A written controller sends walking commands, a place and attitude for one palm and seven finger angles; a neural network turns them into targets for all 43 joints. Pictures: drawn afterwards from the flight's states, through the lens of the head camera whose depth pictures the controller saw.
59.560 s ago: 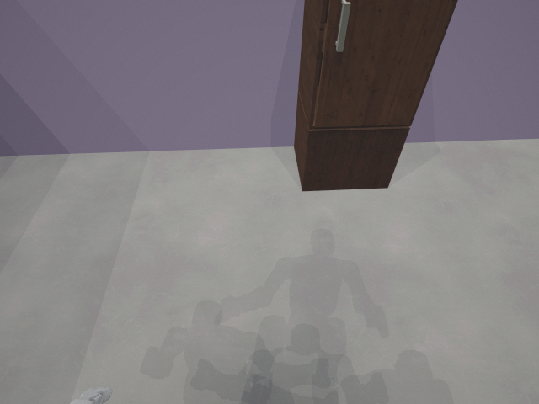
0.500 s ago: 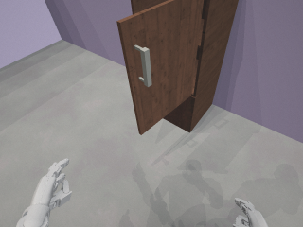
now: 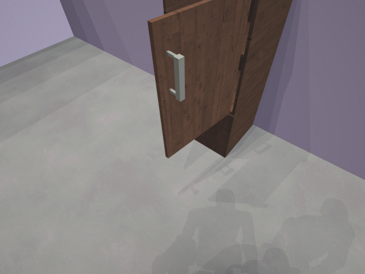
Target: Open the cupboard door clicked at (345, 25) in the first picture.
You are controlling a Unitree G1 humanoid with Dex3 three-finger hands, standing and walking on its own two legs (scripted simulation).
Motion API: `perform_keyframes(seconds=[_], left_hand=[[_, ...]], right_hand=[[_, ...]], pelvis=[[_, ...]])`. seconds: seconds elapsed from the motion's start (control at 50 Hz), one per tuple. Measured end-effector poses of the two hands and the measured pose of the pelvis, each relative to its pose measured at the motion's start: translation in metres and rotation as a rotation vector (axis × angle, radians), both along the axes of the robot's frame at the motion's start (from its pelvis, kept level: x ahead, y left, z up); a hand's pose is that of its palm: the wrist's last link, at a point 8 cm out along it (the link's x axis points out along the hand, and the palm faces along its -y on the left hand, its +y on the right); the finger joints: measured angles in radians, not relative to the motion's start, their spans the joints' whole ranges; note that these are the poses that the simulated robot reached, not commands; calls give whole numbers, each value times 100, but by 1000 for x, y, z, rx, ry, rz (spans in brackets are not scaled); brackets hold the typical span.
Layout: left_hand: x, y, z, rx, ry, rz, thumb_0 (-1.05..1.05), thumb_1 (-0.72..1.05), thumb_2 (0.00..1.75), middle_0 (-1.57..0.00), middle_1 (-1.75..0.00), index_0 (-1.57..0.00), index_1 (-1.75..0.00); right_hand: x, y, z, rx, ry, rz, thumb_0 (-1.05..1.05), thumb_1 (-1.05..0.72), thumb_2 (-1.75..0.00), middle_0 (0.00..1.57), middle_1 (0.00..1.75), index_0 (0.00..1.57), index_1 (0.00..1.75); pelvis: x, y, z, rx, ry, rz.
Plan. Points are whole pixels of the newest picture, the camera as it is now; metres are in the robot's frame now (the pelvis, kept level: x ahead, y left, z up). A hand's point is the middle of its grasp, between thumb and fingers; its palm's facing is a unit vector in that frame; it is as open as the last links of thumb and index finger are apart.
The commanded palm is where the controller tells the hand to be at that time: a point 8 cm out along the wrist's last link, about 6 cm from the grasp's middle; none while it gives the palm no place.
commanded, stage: let the arm hang, fingers relaxed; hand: left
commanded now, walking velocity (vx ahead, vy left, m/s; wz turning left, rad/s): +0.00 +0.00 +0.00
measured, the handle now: (175, 76) +0.65 +0.06 +0.08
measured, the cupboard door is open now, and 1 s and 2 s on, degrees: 82 82 82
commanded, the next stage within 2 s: look to check the result in 0.46 s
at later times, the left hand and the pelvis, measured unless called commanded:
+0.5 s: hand out of the picture +0.02 +0.17 -0.17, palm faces +0.02 -0.98 -0.19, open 7.3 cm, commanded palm none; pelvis +0.02 +0.00 +0.00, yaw +0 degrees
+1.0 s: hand out of the picture +0.06 +0.18 -0.17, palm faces +0.02 -0.97 -0.22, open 7.4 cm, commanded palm none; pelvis +0.04 +0.00 +0.01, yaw +0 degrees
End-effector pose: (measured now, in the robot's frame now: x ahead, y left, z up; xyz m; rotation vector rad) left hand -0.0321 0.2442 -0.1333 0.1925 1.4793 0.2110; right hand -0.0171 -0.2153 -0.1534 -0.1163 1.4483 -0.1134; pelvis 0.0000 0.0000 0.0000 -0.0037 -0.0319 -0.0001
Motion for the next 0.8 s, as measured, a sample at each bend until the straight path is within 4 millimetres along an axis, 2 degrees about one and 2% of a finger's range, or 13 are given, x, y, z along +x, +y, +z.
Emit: perform_keyframes(seconds=[0.12, 0.28, 0.64, 0.8], left_hand=[[16, -7, -3, -16, -37, -7, 0, 91, 90, -20, -30, -20, -30], [43, -25, -9, -66, -95, -25, 0, 92, 90, -20, -30, -20, -30], [43, -20, -7, -57, -45, -12, 0, 91, 90, -20, -30, -20, -30], [56, -18, -5, -48, -58, -15, 0, 91, 90, -20, -30, -20, -30]], right_hand=[[0, 11, -2, 20, -5, -14, 0, -91, -90, 20, 30, 20, 29], [5, 12, 2, 5, -17, -28, 0, -91, -90, 20, 30, 20, 29], [26, 1, 6, -21, -11, -20, 0, -91, -90, 20, 30, 20, 29], [44, -8, 7, -38, -33, -7, 0, -91, -90, 20, 30, 20, 29]], pelvis=[[2, 2, 0, 5, 0, -6], [7, 3, 1, 8, -2, -10], [22, 1, 3, 8, 7, -8], [30, 0, 4, 7, 7, -6]])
